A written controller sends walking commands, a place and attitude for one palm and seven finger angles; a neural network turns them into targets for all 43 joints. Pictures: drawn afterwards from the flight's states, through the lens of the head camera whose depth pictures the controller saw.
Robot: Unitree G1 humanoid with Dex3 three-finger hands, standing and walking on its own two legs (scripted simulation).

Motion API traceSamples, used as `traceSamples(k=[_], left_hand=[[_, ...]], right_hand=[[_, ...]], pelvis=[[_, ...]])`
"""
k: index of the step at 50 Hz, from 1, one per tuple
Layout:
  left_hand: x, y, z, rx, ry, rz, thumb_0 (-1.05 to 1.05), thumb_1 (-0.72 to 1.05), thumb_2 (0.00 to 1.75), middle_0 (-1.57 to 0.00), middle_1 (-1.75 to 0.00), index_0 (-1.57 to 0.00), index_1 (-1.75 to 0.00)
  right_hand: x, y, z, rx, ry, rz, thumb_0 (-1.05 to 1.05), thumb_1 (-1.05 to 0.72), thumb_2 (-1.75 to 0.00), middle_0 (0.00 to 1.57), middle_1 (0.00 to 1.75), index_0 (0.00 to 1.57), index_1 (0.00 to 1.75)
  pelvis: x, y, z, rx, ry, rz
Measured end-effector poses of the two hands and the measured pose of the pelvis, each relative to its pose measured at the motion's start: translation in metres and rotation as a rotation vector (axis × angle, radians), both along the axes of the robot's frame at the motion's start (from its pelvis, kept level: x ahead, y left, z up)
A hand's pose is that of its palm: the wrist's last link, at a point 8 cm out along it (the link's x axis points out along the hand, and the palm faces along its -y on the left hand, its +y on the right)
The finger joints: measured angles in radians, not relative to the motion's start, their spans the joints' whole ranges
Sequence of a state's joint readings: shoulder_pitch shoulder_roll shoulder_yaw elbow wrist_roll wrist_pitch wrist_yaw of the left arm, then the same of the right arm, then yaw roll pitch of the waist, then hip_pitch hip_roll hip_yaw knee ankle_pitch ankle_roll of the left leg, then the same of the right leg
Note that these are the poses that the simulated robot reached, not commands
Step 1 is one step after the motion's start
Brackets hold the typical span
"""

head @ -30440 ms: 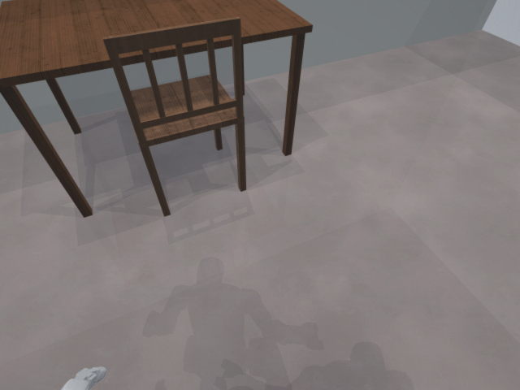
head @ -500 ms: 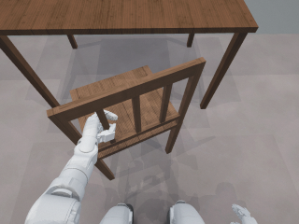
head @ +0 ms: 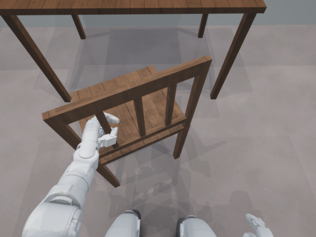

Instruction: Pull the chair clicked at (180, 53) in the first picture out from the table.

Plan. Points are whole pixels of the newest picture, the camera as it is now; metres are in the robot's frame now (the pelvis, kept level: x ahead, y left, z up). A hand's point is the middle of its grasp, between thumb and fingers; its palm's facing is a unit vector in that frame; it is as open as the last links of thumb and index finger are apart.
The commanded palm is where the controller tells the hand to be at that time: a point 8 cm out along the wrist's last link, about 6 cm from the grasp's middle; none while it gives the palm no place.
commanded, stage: step backward, pulling the chair out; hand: left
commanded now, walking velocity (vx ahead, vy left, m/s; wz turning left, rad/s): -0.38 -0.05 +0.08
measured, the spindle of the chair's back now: (140, 118) +0.45 +0.07 -0.08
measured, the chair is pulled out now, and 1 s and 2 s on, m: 0.41 0.62 0.62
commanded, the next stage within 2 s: stop walking, hand still on the chair in 0.30 s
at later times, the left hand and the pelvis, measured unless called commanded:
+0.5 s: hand (99, 185) +0.23 +0.16 -0.06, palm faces +0.06 -0.97 -0.24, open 5.4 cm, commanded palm +0.21 +0.21 -0.04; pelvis -0.11 +0.00 +0.00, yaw +2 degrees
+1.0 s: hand (91, 216) +0.16 +0.17 -0.06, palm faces +0.01 -0.98 -0.22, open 5.4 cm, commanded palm +0.15 +0.22 -0.04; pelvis -0.10 +0.02 +0.01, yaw +0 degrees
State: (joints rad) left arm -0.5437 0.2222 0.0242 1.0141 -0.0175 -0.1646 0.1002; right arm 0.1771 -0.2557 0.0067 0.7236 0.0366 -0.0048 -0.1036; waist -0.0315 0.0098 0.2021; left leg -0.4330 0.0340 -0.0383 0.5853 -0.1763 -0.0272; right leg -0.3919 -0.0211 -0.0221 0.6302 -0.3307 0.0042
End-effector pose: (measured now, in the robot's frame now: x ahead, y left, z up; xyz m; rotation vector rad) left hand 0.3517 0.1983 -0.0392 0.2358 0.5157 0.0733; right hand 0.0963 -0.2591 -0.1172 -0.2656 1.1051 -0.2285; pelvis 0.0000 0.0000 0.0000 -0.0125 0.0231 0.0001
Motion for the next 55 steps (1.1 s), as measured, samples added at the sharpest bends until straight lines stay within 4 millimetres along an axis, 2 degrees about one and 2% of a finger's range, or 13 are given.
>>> traceSamples(k=[6, 16, 23, 29, 34, 38, 45, 50, 55], left_hand=[[-0.039, -0.002, 0.001, 0.013, -0.003, 0.017, -0.01, 0.66, 0.74, -0.24, -1.21, -0.50, -1.44], [-0.091, 0.006, 0.001, -0.022, 0.006, 0.014, -0.01, 0.67, 0.75, -0.22, -1.23, -0.50, -1.45], [-0.128, 0.013, 0.003, -0.013, 0.028, 0.059, 0.01, 0.66, 0.75, -0.22, -1.21, -0.50, -1.45], [-0.161, 0.011, 0.004, -0.009, 0.029, 0.062, 0.01, 0.66, 0.74, -0.22, -1.21, -0.50, -1.45], [-0.187, 0.010, 0.005, -0.019, 0.041, 0.058, 0.01, 0.67, 0.73, -0.21, -1.21, -0.50, -1.45], [-0.199, 0.013, 0.003, -0.025, 0.034, 0.036, 0.01, 0.66, 0.74, -0.22, -1.23, -0.50, -1.45], [-0.207, 0.019, 0.003, -0.029, 0.036, 0.013, 0.01, 0.65, 0.75, -0.21, -1.25, -0.50, -1.45], [-0.208, 0.021, 0.003, -0.023, 0.033, 0.010, 0.01, 0.64, 0.76, -0.22, -1.25, -0.50, -1.45], [-0.208, 0.021, 0.004, -0.023, 0.041, 0.026, 0.02, 0.64, 0.77, -0.23, -1.24, -0.50, -1.45]], right_hand=[[-0.034, 0.003, -0.008, 0.054, -0.008, -0.029, 0.00, -0.90, -0.90, 0.20, 0.30, 0.20, 0.30], [-0.081, 0.005, -0.001, -0.021, -0.001, 0.020, 0.01, -0.90, -0.90, 0.20, 0.30, 0.20, 0.30], [-0.104, 0.020, -0.008, 0.065, 0.008, 0.040, 0.01, -0.90, -0.90, 0.20, 0.30, 0.20, 0.30], [-0.115, 0.020, 0.000, 0.073, -0.050, 0.009, 0.01, -0.90, -0.90, 0.20, 0.30, 0.20, 0.30], [-0.119, 0.016, 0.010, 0.042, -0.097, 0.002, 0.01, -0.90, -0.90, 0.20, 0.30, 0.20, 0.30], [-0.117, 0.017, 0.017, 0.017, -0.122, 0.002, 0.01, -0.90, -0.90, 0.20, 0.30, 0.20, 0.30], [-0.104, 0.037, 0.024, 0.029, -0.166, -0.007, 0.01, -0.90, -0.90, 0.20, 0.29, 0.20, 0.30], [-0.088, 0.055, 0.021, 0.076, -0.171, 0.029, 0.01, -0.90, -0.90, 0.20, 0.30, 0.20, 0.30], [-0.067, 0.063, 0.020, 0.106, -0.185, 0.048, 0.01, -0.90, -0.90, 0.20, 0.30, 0.20, 0.30]], pelvis=[[-0.033, -0.011, -0.001, -0.007, -0.031, 0.009], [-0.079, 0.008, -0.003, 0.036, -0.015, 0.049], [-0.099, -0.001, -0.001, -0.006, -0.023, 0.033], [-0.119, -0.002, 0.002, 0.003, -0.053, 0.042], [-0.121, 0.005, 0.005, 0.004, -0.066, 0.028], [-0.119, 0.011, 0.006, 0.008, -0.081, 0.024], [-0.108, 0.024, 0.010, 0.008, -0.079, 0.007], [-0.098, 0.024, 0.011, 0.018, -0.072, 0.006], [-0.086, 0.022, 0.014, 0.019, -0.054, 0.001]])
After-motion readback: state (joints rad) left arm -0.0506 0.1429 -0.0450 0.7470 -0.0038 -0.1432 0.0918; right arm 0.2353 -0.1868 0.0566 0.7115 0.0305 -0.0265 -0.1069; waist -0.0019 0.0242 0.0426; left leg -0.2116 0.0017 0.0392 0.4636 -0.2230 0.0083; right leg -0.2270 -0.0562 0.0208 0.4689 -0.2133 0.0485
